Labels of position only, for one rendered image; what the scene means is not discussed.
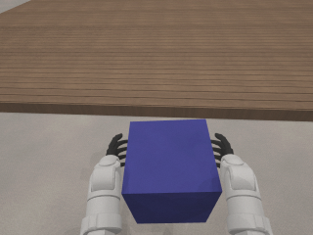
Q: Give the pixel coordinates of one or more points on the robot left hand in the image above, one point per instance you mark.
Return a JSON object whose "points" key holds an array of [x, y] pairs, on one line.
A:
{"points": [[114, 150]]}

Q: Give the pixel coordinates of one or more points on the carton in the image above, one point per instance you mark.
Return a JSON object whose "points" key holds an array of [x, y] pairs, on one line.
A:
{"points": [[170, 173]]}

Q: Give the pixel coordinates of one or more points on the robot right forearm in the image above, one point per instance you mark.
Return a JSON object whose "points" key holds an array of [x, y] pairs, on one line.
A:
{"points": [[245, 211]]}

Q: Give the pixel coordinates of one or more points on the robot left forearm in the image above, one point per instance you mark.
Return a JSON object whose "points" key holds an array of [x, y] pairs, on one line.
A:
{"points": [[103, 199]]}

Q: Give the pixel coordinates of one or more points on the robot right hand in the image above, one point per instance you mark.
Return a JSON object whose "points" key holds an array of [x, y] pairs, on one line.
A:
{"points": [[224, 145]]}

